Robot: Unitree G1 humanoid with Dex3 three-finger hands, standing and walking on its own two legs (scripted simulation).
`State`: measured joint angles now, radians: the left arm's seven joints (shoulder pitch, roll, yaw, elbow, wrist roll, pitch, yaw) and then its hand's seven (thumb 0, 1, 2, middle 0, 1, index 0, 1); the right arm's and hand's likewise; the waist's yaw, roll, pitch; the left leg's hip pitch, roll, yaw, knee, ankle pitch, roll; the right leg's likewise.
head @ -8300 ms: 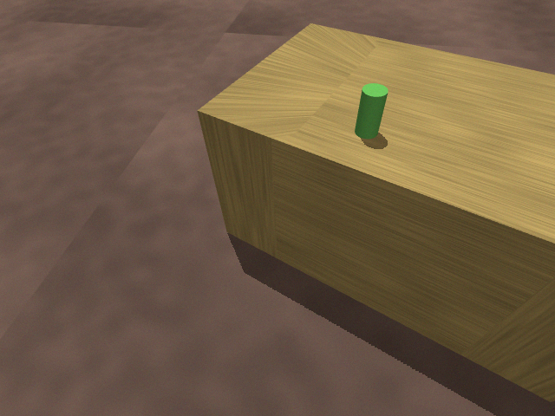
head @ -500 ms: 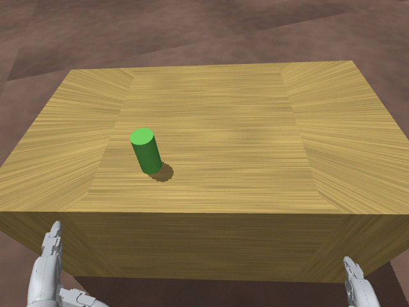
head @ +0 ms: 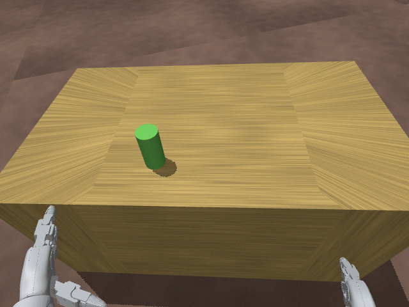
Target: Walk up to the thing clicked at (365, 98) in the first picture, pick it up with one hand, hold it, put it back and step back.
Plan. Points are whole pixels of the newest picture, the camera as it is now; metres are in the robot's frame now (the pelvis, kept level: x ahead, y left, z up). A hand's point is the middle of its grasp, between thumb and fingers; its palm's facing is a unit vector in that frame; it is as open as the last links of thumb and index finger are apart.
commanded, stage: go down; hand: left
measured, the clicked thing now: (151, 147) +0.54 +0.21 -0.06
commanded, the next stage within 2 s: none
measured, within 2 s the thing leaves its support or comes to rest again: neither
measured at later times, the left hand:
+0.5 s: hand (67, 193) +0.32 +0.32 +0.05, palm faces +0.19 -0.98 -0.06, open 17.5 cm
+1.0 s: hand (60, 185) +0.34 +0.34 +0.05, palm faces +0.18 -0.98 -0.02, open 17.6 cm
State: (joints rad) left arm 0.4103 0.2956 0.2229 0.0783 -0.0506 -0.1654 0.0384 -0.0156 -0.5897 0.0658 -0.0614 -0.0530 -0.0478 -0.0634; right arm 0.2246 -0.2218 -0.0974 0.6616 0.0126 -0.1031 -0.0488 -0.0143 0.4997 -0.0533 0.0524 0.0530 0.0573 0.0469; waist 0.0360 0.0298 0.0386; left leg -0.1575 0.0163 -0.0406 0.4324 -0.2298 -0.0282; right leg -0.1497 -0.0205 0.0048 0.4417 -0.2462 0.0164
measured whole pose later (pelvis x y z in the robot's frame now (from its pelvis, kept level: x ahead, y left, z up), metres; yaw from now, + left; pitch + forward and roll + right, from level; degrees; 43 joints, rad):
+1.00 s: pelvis +0.01 +0.01 -0.03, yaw +0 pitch +9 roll -1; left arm -0.28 0.56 0.56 0.81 -0.28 -0.31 -0.50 -0.02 -0.57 0.09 -0.05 -0.05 -0.04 -0.06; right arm 0.26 -0.23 -0.02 0.55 0.01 -0.16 -0.05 -0.01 0.52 -0.05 0.05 0.05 0.06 0.05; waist -0.04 -0.02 -0.09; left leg -0.54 0.02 -0.05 0.76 -0.38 -0.01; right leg -0.50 -0.01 0.00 0.71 -0.37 0.03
